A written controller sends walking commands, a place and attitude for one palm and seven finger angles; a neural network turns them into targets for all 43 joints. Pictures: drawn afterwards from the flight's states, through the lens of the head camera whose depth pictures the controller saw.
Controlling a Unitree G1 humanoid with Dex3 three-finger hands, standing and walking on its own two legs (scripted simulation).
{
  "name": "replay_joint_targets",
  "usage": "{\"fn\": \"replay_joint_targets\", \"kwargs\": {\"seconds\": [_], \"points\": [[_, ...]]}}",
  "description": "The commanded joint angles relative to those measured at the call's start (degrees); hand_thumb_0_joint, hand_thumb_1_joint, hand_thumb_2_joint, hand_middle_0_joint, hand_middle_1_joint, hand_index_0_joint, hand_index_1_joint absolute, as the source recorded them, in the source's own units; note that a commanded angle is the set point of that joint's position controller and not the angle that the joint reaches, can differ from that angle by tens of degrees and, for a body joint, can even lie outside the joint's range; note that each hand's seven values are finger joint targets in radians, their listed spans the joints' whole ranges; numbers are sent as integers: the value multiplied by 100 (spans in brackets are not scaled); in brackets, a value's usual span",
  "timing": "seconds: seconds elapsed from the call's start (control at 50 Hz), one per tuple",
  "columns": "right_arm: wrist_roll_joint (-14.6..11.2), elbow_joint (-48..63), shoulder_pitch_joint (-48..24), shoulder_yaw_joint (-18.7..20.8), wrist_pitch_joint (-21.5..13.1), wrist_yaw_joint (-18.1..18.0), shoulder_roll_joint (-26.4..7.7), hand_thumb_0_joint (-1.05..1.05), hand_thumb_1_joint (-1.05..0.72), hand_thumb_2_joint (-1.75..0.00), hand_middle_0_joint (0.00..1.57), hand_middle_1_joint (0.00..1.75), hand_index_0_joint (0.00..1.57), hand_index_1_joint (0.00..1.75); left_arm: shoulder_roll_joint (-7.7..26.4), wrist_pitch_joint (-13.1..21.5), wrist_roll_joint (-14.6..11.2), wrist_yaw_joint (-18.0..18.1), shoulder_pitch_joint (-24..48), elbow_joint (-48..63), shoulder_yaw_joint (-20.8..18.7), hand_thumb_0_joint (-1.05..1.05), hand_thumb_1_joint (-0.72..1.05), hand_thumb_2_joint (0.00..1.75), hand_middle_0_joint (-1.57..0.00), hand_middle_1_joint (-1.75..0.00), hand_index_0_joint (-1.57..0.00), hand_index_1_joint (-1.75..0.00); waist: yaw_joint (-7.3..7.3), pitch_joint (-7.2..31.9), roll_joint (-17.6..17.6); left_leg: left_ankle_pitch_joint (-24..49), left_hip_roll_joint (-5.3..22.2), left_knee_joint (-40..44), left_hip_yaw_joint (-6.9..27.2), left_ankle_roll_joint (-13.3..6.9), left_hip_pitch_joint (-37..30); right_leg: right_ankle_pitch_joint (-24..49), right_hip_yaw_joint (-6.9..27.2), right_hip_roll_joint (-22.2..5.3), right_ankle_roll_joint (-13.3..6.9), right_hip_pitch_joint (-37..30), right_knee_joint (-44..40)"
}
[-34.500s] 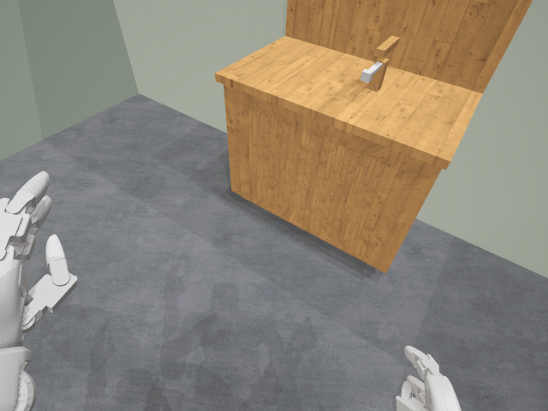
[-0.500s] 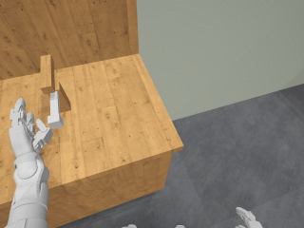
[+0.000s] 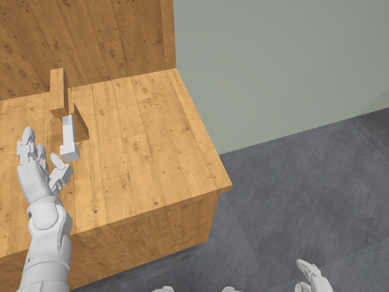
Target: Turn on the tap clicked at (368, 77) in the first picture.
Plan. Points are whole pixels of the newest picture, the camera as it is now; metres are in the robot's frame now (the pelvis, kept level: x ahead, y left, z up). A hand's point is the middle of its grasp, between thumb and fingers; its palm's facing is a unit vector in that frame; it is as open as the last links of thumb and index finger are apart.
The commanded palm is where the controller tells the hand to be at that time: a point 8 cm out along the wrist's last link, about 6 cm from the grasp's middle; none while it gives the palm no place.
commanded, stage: push the lever round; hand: left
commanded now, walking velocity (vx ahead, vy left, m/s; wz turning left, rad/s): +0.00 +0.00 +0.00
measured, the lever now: (70, 152) +0.37 +0.28 +0.06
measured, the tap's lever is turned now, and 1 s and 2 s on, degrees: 1 23 48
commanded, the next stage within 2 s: none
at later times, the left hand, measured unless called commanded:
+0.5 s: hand (77, 165) +0.35 +0.26 +0.05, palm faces +0.62 -0.78 -0.08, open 7.6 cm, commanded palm +0.31 +0.28 +0.06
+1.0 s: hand (95, 157) +0.37 +0.23 +0.05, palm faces +0.70 -0.71 -0.08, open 7.7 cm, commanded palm +0.32 +0.25 +0.06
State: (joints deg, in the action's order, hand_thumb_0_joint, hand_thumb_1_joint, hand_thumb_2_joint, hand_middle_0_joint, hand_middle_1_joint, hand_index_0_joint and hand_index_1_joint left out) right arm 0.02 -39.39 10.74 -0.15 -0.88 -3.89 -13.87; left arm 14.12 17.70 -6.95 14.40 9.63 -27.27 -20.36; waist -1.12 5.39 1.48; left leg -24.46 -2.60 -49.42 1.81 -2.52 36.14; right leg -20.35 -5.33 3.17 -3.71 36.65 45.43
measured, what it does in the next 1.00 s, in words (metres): stands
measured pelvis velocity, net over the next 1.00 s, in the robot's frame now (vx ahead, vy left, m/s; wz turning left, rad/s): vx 0.00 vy -0.01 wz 0.01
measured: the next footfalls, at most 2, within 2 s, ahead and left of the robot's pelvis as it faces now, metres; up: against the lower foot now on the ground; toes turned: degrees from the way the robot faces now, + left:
none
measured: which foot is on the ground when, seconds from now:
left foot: down 0.00-1.00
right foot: down 0.00-1.00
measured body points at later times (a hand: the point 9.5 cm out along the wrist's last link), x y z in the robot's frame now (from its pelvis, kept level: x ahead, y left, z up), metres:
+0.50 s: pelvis +0.00 +0.00 +0.00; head +0.05 +0.00 +0.45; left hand +0.31 +0.30 +0.06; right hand +0.14 -0.26 -0.11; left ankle +0.00 +0.09 -0.70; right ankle +0.02 -0.08 -0.70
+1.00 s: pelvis +0.00 -0.01 +0.00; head +0.04 -0.01 +0.45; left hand +0.33 +0.26 +0.06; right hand +0.13 -0.25 -0.12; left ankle +0.00 +0.09 -0.70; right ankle +0.02 -0.08 -0.70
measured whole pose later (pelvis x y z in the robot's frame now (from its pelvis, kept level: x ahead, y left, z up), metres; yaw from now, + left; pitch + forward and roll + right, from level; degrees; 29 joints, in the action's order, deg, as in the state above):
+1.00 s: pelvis +0.00 -0.01 +0.00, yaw +1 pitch +11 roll -2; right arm 1.9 -40.9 10.5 0.4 1.7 -2.2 -12.8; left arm 6.5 14.8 -0.1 35.5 17.8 -32.7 -14.2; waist -1.7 7.3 2.0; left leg -24.2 -2.8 -49.9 2.4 -2.1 36.8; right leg -20.5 -6.0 3.0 -4.1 37.2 46.1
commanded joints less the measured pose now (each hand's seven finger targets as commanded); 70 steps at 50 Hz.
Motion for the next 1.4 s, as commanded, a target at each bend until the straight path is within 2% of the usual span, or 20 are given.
{"fn": "replay_joint_targets", "kwargs": {"seconds": [0.0,0.12,0.22,0.28,0.3,0.38,0.4,0.48,0.54,0.58,0.82,0.88,0.94,0.98,1.02,1.08,1.12,1.18,1.26,1.38], "points": [[-2,619,-36,274,-215,-17,-812,0,-90,-90,20,30,20,30,1350,502,62,68,1472,1367,-275,0,90,90,-15,-15,-15,-15,-29,1875,286,1802,170,653,246,239,-585,1469,521,-188,172,-1359,-458],[-55,649,-62,251,-219,-28,-836,0,-90,-90,20,30,20,30,974,341,34,13,1665,1190,151,0,90,90,-15,-15,-15,-15,-129,1430,153,1427,179,753,288,204,-559,1121,491,-194,166,-1118,-613],[-28,668,-57,280,-237,7,-828,0,-90,-90,20,30,20,30,866,402,73,215,1538,1254,161,0,90,90,-15,-15,-15,-15,-22,1617,116,1499,162,749,320,230,-619,1130,482,-192,152,-1192,-585],[1,603,-55,276,-207,12,-831,0,-90,-90,20,30,20,30,956,391,159,437,1604,1185,47,0,90,90,-15,-15,-15,-15,-36,1580,40,1446,152,720,321,227,-510,1096,491,-198,163,-1199,-579],[6,614,-68,264,-198,25,-814,0,-90,-90,20,30,20,30,727,380,181,475,1784,1161,285,0,90,90,-15,-15,-15,-15,-143,1580,-73,1359,144,701,293,193,-486,1083,503,-222,195,-1155,-584],[17,578,-99,272,-146,20,-816,0,-90,-90,20,30,20,30,1017,304,293,696,1713,1050,-32,0,90,90,-15,-15,-15,-15,-38,1556,150,1321,126,688,265,181,-371,1082,562,-236,166,-1222,-611],[22,610,-118,244,-134,28,-786,0,-90,-90,20,30,20,30,738,294,317,708,1996,1097,297,0,90,90,-15,-15,-15,-15,-164,1558,89,1248,122,683,253,159,-382,1041,557,-259,196,-1163,-608],[42,569,-134,270,-119,2,-789,0,-90,-90,20,30,20,30,825,292,359,890,2133,1146,155,0,90,90,-15,-15,-15,-15,-122,1656,166,1271,128,663,279,168,-451,1022,564,-241,173,-1177,-616],[66,577,-173,260,-128,27,-758,0,-90,-90,20,30,20,30,443,304,411,1014,2281,1094,539,0,90,90,-15,-15,-15,-15,-196,1667,191,1310,139,641,310,194,-547,1005,521,-234,176,-1034,-590],[76,488,-161,261,-111,8,-780,0,-90,-90,20,30,20,30,635,285,461,1135,2366,917,336,0,90,90,-15,-15,-15,-15,-207,1555,123,1122,147,624,328,179,-428,830,540,-234,182,-952,-618],[150,495,-199,286,-11,77,-696,0,-90,-90,20,30,20,30,186,154,745,1815,2731,732,616,0,90,90,-15,-15,-15,-15,-184,1849,-66,1408,135,604,314,215,-494,1111,493,-257,180,-1138,-560],[167,480,-230,307,32,88,-699,0,-90,-90,20,30,20,30,347,123,846,2021,2655,778,425,0,90,90,-15,-15,-15,-15,-90,1949,158,1482,138,596,314,245,-499,1152,523,-253,158,-1199,-550],[194,492,-258,296,31,140,-658,0,-90,-90,20,30,20,30,-52,91,898,2165,2800,717,765,0,90,90,-15,-15,-15,-15,-201,1781,22,1511,162,584,313,243,-518,1161,473,-252,166,-1081,-555],[201,454,-263,308,57,117,-691,0,-90,-90,20,30,20,30,281,59,898,2276,2792,562,379,0,90,90,-15,-15,-15,-15,-132,1703,-162,1249,143,602,300,191,-283,986,556,-263,181,-1176,-638],[191,499,-307,304,64,132,-639,0,-90,-90,20,30,20,30,6,49,931,2324,2947,528,636,0,90,90,-15,-15,-15,-15,-185,1721,-186,1167,128,603,241,150,-285,965,577,-299,197,-1218,-672],[213,422,-313,312,81,120,-655,0,-90,-90,20,30,20,30,212,39,996,2461,2996,500,415,0,90,90,-15,-15,-15,-15,-139,1765,32,1133,126,599,252,161,-279,890,613,-290,177,-1204,-687],[218,454,-325,306,80,163,-604,0,-90,-90,20,30,20,30,-194,66,1044,2502,3191,617,825,0,90,90,-15,-15,-15,-15,-197,1835,185,1252,136,609,263,201,-446,943,545,-294,157,-1132,-631],[255,354,-321,325,82,161,-639,0,-90,-90,20,30,20,30,-48,21,1081,2654,3178,356,596,0,90,90,-15,-15,-15,-15,-185,1760,112,1179,142,588,288,201,-366,832,536,-272,164,-1052,-656],[282,347,-323,351,62,201,-610,0,-90,-90,20,30,20,30,-363,35,1078,2800,3432,271,820,0,90,90,-15,-15,-15,-15,-258,1965,-168,1310,146,520,262,196,-398,1023,512,-294,190,-1124,-619],[328,240,-287,357,117,225,-608,0,-90,-90,20,30,20,30,-132,-33,1201,3018,3646,8,513,0,90,90,-15,-15,-15,-15,-201,1970,-40,1334,137,519,248,222,-278,1047,519,-307,174,-1160,-601]]}}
